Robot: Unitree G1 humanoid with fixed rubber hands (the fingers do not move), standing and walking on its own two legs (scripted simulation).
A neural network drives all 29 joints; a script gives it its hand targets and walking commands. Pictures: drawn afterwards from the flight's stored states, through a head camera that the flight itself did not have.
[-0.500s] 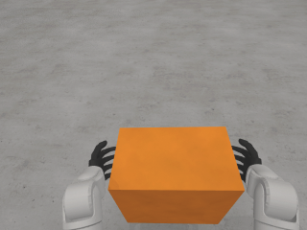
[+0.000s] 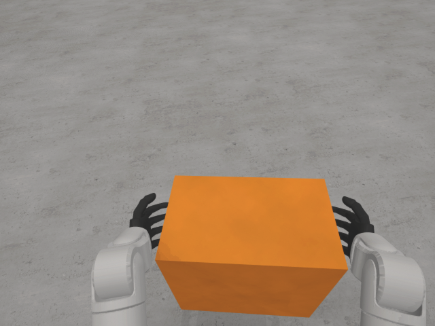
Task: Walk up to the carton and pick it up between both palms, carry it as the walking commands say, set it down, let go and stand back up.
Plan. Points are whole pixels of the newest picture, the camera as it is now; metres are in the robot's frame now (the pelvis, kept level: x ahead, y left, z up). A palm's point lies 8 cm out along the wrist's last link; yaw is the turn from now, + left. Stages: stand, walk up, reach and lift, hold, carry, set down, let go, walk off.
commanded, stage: carry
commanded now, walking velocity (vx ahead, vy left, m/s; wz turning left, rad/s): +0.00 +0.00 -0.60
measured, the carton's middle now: (245, 250) +0.28 -0.02 -0.03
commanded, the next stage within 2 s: none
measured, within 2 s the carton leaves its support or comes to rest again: neither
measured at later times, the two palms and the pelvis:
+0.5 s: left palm (216, 232) +0.26 +0.03 +0.08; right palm out of the picture +0.13 -0.30 +0.07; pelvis -0.04 -0.04 -0.01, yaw -20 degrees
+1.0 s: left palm (285, 247) +0.23 -0.07 +0.09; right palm out of the picture +0.01 -0.35 +0.10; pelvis -0.08 -0.06 +0.01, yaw -39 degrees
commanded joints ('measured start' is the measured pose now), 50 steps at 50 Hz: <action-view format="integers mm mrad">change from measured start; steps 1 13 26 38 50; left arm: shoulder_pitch -463 -444 -380 -408 -465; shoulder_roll -807 -757 -784 -813 -787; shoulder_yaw -723 -771 -720 -744 -779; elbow -151 -174 -99 -170 -147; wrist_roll -392 -403 -411 -354 -430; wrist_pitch -17 -20 15 -27 17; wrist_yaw -214 -202 -224 -177 -206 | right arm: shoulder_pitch -578 -422 -467 -514 -437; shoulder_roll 852 743 791 805 755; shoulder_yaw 816 732 727 733 718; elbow -108 -79 -118 -97 -127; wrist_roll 465 417 409 468 400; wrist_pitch -37 -43 -7 -47 -19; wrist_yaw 258 237 227 266 219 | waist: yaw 4 -2 18 -6 -15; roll -184 106 -300 -124 207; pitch -317 -244 -337 -392 -271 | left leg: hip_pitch -105 359 -177 270 327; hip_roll -68 329 -25 -106 224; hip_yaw -52 -321 -18 -27 3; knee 72 -525 124 -481 -432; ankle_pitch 9 773 -111 191 636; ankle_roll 28 302 -11 71 163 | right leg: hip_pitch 303 -249 366 39 -84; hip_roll -251 -44 -339 -123 33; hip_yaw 318 83 479 334 -58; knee -216 425 -165 -145 69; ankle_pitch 479 -259 796 177 -125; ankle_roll -108 39 -137 -36 89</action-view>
